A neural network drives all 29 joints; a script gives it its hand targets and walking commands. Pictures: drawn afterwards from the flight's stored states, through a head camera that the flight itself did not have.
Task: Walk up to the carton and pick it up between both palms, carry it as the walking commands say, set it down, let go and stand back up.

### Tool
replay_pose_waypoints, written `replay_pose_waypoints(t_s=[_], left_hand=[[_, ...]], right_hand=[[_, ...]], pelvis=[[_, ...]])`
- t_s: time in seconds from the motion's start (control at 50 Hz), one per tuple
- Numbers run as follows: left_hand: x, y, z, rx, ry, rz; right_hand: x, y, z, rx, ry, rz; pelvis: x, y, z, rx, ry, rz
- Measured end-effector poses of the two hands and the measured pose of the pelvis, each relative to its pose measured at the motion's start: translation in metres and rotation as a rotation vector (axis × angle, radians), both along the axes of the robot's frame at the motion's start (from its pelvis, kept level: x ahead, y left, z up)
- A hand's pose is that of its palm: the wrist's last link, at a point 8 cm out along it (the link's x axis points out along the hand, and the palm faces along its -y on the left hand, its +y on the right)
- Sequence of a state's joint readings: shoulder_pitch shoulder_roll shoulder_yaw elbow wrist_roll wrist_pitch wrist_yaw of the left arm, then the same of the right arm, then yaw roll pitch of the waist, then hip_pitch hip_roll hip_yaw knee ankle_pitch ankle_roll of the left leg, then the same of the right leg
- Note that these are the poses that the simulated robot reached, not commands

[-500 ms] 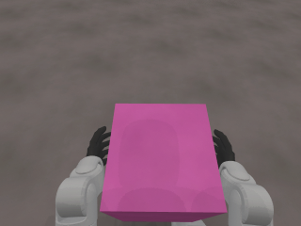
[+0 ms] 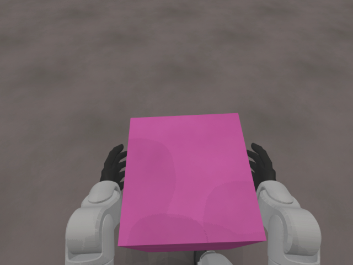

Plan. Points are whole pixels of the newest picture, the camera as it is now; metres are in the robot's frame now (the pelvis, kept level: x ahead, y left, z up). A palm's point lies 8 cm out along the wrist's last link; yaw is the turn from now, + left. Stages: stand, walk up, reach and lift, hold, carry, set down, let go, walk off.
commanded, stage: carry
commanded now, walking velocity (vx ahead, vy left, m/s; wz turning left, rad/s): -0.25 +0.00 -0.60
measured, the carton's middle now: (186, 193) +0.25 -0.01 +0.02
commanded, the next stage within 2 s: none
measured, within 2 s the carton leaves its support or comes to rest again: neither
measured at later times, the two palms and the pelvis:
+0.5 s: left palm out of the picture +0.07 +0.06 +0.07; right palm out of the picture -0.05 -0.21 +0.07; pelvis -0.21 +0.02 +0.00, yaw -21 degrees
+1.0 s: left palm out of the picture -0.10 +0.10 +0.10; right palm out of the picture -0.26 -0.13 +0.11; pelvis -0.38 +0.12 +0.01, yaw -34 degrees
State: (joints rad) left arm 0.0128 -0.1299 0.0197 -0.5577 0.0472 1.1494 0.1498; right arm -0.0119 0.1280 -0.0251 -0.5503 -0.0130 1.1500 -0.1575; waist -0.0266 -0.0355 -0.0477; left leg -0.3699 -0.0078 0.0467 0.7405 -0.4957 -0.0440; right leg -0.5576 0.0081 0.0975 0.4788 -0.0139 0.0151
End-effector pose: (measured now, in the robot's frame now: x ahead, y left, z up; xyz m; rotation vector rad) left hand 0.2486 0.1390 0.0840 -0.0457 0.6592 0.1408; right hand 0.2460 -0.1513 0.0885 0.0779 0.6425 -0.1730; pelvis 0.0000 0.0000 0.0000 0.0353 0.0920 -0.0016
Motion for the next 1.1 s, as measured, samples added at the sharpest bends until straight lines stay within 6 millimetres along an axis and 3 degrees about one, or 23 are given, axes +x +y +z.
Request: replay_pose_waypoints(t_s=[0.08, 0.2, 0.28, 0.36, 0.44, 0.54, 0.64, 0.76, 0.84, 0.98, 1.1], left_hand=[[-0.037, 0.01, -0.008, -0.04, 0.026, -0.013], [-0.079, 0.004, 0.008, -0.046, 0.023, -0.076], [-0.096, -0.013, 0.016, -0.038, -0.017, -0.14], [-0.12, -0.042, 0.012, -0.016, -0.03, -0.21], [-0.154, -0.072, -0.006, 0.03, 0.039, -0.319], [-0.197, -0.087, -0.01, 0.033, 0.058, -0.416], [-0.229, -0.079, -0.004, 0.01, 0.014, -0.454], [-0.271, -0.043, -0.011, -0.039, 0.028, -0.459], [-0.302, -0.028, -0.002, -0.043, 0.057, -0.487], [-0.338, -0.032, 0.019, -0.041, -0.008, -0.566], [-0.38, -0.049, 0.011, 0.022, -0.003, -0.641]], right_hand=[[-0.044, 0.01, 0.0, -0.041, 0.026, -0.013], [-0.108, 0.006, 0.012, -0.042, 0.024, -0.081], [-0.145, -0.008, 0.016, -0.038, -0.015, -0.142], [-0.19, -0.033, 0.003, -0.022, -0.027, -0.208], [-0.249, -0.055, -0.018, 0.022, 0.041, -0.315], [-0.316, -0.061, -0.017, 0.035, 0.058, -0.42], [-0.357, -0.048, -0.006, 0.014, 0.014, -0.458], [-0.402, -0.011, -0.001, -0.037, 0.029, -0.463], [-0.444, 0.011, 0.005, -0.034, 0.057, -0.495], [-0.5, 0.019, 0.02, -0.04, -0.005, -0.569], [-0.557, 0.013, 0.0, 0.01, 0.003, -0.637]], pelvis=[[-0.037, 0.011, 0.002, -0.013, -0.013, -0.042], [-0.081, 0.018, 0.013, -0.084, -0.028, -0.111], [-0.112, 0.018, 0.009, -0.096, -0.016, -0.173], [-0.148, 0.011, -0.003, -0.071, -0.007, -0.247], [-0.186, 0.012, -0.005, -0.062, -0.013, -0.319], [-0.227, 0.023, 0.0, -0.032, -0.022, -0.377], [-0.263, 0.043, -0.001, -0.013, -0.003, -0.421], [-0.307, 0.079, -0.001, -0.009, 0.0, -0.487], [-0.332, 0.097, 0.011, -0.072, -0.008, -0.523], [-0.371, 0.115, 0.012, -0.098, 0.015, -0.581], [-0.412, 0.124, 0.002, -0.072, 0.012, -0.645]])
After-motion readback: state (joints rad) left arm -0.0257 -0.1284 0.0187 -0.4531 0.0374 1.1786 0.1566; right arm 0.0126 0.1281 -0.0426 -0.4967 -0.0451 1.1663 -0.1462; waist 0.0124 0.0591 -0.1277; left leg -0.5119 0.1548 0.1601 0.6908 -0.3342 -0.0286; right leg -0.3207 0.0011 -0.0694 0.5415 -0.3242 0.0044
